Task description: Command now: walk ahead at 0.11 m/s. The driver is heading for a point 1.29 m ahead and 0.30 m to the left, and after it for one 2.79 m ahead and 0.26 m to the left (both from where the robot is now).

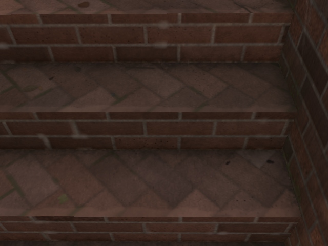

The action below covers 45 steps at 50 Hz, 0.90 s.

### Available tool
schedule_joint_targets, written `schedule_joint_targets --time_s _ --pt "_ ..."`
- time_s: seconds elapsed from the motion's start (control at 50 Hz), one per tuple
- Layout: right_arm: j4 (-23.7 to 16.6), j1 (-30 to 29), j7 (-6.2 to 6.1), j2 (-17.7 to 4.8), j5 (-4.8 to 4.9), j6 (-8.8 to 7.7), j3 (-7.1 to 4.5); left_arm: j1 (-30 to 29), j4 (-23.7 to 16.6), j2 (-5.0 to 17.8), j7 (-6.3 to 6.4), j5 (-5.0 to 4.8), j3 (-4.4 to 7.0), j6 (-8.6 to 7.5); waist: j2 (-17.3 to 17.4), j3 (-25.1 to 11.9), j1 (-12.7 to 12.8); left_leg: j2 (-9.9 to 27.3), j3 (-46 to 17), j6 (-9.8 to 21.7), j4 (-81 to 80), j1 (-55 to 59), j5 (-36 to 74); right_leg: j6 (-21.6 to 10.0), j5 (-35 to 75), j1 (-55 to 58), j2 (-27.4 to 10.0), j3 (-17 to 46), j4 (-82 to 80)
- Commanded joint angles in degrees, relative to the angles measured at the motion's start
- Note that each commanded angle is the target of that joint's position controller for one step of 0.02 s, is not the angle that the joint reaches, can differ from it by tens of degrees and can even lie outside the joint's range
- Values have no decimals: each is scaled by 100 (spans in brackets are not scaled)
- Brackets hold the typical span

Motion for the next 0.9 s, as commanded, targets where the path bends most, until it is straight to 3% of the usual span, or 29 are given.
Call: schedule_joint_targets --time_s 0.02,0.12,0.42,0.44,0.5,0.56,0.64,0.66,0.68,0.72,0.74,0.78,0.8,0.82,0.86,0.88,0.9 --pt "-113 75 -2 -590 58 -148 -135 215 -100 584 10 59 180 15 -122 249 -36 540 -532 87 -795 -247 799 66 834 138 -763 729 -611" --pt "73 246 -46 -571 81 -216 -155 347 76 568 -4 7 236 19 -5 -119 6 563 -522 156 -812 71 1398 77 1310 443 -844 689 -605" --pt "321 548 -53 -655 83 -157 -190 721 464 658 -6 15 251 130 -90 179 12 577 -561 289 -959 53 1282 142 875 204 -889 656 -749" --pt "339 615 -34 -555 43 -168 -160 736 500 533 -10 -8 215 142 -115 113 -21 579 -582 340 -1087 98 928 133 590 203 -881 661 -821" --pt "313 511 -11 -544 11 -177 -161 679 494 540 -28 21 204 150 -69 308 -13 490 -606 399 -1288 -124 -74 90 2 124 -773 631 -863" --pt "298 576 -4 -661 19 -209 -209 762 441 572 -113 31 226 106 69 417 -16 443 -725 550 -1404 -319 -832 64 -386 -48 -609 480 -555" --pt "179 734 7 -694 63 -181 -280 931 312 326 -169 100 155 3 338 513 -1 532 -1070 950 -1525 -469 -2152 -102 -1086 -510 -303 124 232" --pt "85 575 20 -650 88 -176 -276 931 257 197 -179 105 116 -29 390 658 74 552 -1062 1016 -1567 -676 -2071 -166 -999 -472 -281 101 312" --pt "-45 389 21 -657 67 -184 -291 923 214 180 -174 92 99 -67 185 862 74 598 -1097 1126 -1350 -652 -1498 -255 -814 -646 -310 142 361" --pt "-142 393 57 -493 100 -254 -257 1042 148 295 -169 64 98 -172 -303 583 95 364 -737 1140 -800 -383 10 -369 -285 -541 -456 392 143" --pt "-191 447 75 -467 108 -293 -257 1126 165 392 -110 62 128 -207 -559 415 91 248 -459 1075 -378 -271 828 -428 -5 -334 -561 570 37" --pt "-260 560 106 -422 131 -406 -239 1185 106 707 -39 55 262 -219 -902 93 88 32 -97 905 388 -384 1297 -576 999 168 -858 1025 -266" --pt "-280 648 126 -404 121 -445 -230 1240 89 761 -24 57 307 -194 -954 -32 95 -30 -16 835 677 -561 1021 -699 1416 435 -1047 1263 -354" --pt "-298 683 135 -430 120 -456 -235 1256 52 826 -27 97 352 -175 -895 -103 111 -98 33 745 890 -748 582 -805 1795 630 -1196 1402 -351" --pt "-334 818 180 -240 57 -491 -196 1064 -8 742 -41 86 362 -88 -822 43 -35 -198 130 768 697 -925 -421 -978 2414 662 -1456 1543 -377" --pt "-337 889 169 -245 74 -499 -210 752 -122 804 -66 121 390 -93 -598 125 -184 -241 131 760 174 -673 -409 -908 2983 501 -1293 1201 -47" --pt "-337 1019 133 -331 69 -517 -261 486 -208 762 -100 86 392 -137 -202 60 -334 -162 -30 768 -334 -238 399 -787 3819 360 -1005 755 638"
